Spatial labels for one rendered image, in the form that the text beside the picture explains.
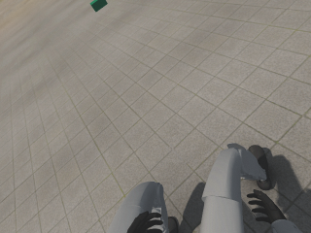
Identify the robot foot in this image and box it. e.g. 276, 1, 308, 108
168, 216, 179, 233
248, 145, 272, 190

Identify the right robot forearm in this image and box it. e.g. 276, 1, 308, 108
271, 219, 302, 233

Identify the robot left hand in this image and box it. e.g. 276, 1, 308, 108
126, 211, 163, 233

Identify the robot right hand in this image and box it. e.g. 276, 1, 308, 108
247, 189, 287, 224

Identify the carton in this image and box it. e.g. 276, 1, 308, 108
90, 0, 108, 12

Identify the left robot foot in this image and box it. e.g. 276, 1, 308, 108
168, 216, 179, 233

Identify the right robot foot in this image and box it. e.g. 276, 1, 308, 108
248, 145, 272, 190

